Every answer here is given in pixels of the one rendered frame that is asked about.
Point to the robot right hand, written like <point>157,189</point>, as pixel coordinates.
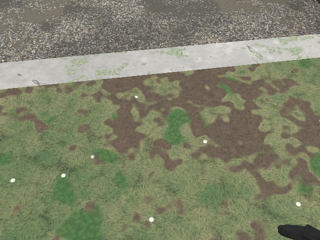
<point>299,232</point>

